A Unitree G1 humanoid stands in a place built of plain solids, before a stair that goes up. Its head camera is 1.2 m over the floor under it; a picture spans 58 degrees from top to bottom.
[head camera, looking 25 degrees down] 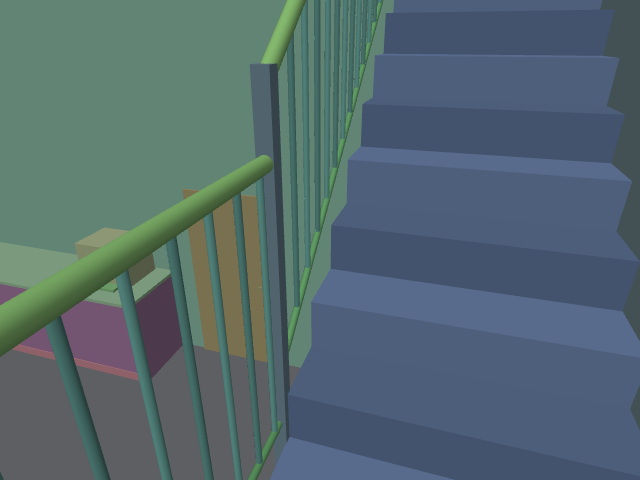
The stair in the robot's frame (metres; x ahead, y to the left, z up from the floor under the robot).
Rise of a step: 0.19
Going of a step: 0.25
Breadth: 1.01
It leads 17 degrees to the right of straight ahead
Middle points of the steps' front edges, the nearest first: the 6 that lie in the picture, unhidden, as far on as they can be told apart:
0.88 -0.38 0.19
1.12 -0.45 0.38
1.35 -0.52 0.56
1.59 -0.59 0.75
1.83 -0.67 0.94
2.06 -0.74 1.13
